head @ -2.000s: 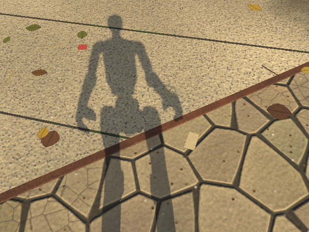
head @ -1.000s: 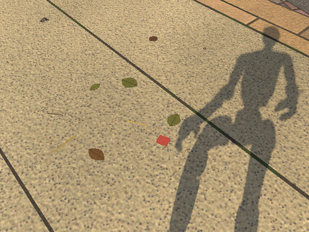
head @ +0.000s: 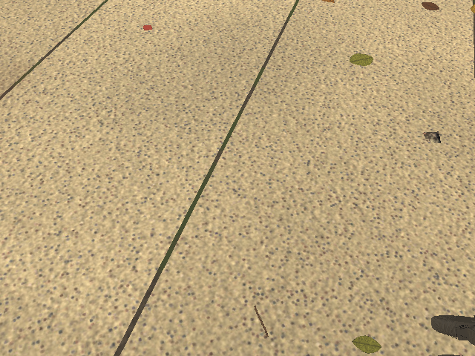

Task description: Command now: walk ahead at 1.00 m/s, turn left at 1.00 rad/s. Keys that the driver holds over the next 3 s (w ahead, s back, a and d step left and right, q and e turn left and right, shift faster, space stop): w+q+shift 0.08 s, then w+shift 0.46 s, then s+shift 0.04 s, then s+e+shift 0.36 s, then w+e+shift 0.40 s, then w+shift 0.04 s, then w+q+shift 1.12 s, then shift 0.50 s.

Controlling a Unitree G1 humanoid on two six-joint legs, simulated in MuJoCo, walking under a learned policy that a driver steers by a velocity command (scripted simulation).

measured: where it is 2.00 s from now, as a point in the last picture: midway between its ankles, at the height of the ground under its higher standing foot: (290, 165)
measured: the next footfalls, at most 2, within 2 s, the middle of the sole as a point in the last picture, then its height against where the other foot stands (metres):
left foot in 0.14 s outside the picture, level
right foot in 0.62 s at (261, 246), level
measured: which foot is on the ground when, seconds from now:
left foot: up 0.00-0.12, down 0.14-0.64, up 0.66-1.00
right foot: down 0.00-0.14, up 0.16-0.60, down 0.62-1.00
